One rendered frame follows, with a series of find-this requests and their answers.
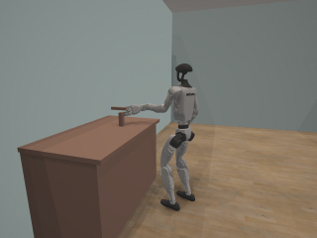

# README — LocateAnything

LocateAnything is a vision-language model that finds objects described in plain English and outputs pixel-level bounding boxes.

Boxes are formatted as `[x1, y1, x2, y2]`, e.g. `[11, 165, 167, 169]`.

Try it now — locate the counter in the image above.
[17, 106, 159, 238]

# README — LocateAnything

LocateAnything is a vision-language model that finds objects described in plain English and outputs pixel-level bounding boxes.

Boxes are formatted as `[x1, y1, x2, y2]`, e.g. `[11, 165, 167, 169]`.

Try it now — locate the robot left upper arm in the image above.
[161, 86, 182, 113]

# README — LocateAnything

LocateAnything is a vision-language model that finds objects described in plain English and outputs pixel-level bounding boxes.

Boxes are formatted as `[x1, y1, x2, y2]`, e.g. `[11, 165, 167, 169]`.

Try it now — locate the left robot hand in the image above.
[124, 104, 142, 116]

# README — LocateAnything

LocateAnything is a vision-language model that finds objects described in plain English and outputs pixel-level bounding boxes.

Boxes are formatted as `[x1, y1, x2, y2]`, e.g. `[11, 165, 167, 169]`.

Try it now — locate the left robot thigh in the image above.
[160, 133, 183, 175]

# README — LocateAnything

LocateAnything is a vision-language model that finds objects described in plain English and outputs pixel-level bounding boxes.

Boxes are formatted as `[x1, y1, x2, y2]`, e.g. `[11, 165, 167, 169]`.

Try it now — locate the right robot forearm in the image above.
[186, 113, 198, 127]

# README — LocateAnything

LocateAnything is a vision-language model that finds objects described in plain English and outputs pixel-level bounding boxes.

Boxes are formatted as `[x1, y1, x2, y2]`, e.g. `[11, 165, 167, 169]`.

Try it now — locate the left robot forearm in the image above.
[140, 103, 164, 113]

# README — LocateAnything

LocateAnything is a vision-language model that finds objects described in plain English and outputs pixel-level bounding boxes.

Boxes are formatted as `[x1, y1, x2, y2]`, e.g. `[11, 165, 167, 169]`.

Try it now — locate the robot right upper arm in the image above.
[192, 87, 199, 115]

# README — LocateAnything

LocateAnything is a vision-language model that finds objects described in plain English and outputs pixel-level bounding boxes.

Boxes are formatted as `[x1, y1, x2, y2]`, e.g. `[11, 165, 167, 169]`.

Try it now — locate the robot head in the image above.
[175, 63, 193, 88]

